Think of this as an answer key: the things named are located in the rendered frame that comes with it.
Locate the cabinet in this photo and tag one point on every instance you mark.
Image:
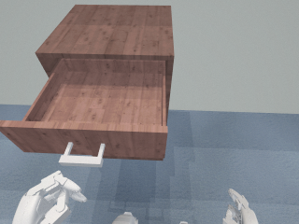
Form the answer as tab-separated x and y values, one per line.
113	32

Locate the drawer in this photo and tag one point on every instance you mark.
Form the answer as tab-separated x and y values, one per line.
89	102

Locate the handle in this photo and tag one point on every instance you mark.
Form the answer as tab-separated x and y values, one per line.
82	161

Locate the robot left hand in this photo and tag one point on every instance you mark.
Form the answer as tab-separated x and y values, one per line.
33	207

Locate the robot right hand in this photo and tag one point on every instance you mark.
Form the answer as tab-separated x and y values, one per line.
244	216

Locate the robot left thigh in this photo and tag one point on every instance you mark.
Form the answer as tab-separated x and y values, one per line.
125	219

